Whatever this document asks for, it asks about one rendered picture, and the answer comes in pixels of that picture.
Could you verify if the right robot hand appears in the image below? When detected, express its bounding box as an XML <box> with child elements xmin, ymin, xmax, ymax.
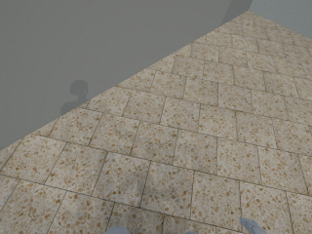
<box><xmin>239</xmin><ymin>217</ymin><xmax>267</xmax><ymax>234</ymax></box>

